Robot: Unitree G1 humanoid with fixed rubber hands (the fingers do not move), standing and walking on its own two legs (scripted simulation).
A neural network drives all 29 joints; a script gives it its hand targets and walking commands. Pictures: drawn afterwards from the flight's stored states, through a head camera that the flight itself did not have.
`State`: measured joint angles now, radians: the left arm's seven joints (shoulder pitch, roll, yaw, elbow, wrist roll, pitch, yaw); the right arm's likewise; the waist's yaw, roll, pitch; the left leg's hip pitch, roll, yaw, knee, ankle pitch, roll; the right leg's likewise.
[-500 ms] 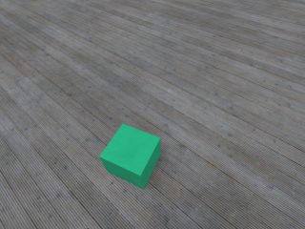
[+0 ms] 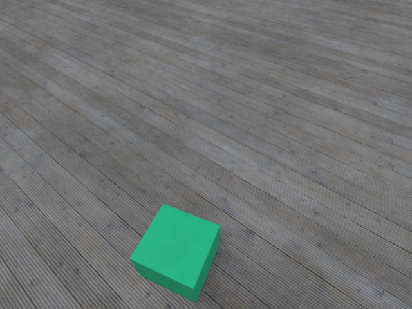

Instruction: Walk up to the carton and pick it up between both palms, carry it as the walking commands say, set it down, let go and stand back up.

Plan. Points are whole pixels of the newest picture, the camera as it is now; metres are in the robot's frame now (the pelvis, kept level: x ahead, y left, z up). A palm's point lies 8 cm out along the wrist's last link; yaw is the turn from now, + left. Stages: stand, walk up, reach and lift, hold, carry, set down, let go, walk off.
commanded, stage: walk up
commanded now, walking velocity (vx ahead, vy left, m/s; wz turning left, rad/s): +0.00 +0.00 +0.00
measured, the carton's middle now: (179, 251) +0.50 +0.13 -0.66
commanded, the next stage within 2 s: none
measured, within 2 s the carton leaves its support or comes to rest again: neither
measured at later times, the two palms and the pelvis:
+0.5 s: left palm out of the picture +0.09 +0.19 -0.13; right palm out of the picture +0.10 -0.25 -0.14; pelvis +0.07 -0.04 +0.01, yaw +1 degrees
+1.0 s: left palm out of the picture +0.02 +0.28 -0.12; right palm out of the picture +0.09 -0.23 -0.15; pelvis +0.05 +0.03 +0.00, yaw -4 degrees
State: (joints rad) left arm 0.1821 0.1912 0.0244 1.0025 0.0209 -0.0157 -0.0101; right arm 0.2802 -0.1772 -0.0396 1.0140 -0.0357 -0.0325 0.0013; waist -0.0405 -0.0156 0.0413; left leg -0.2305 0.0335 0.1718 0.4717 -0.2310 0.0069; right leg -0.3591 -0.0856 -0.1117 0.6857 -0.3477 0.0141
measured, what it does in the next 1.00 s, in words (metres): steps on the spot: right foot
